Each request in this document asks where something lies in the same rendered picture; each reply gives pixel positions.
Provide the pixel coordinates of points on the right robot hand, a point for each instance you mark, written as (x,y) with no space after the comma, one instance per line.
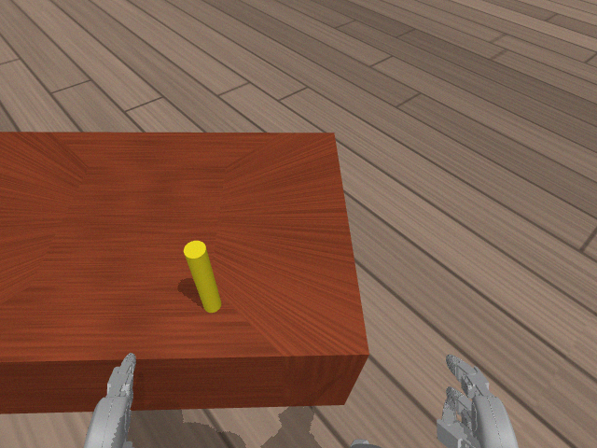
(485,422)

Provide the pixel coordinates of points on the can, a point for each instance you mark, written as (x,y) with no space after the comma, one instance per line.
(202,273)

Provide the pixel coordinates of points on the left robot hand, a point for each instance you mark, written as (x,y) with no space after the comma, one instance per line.
(112,415)

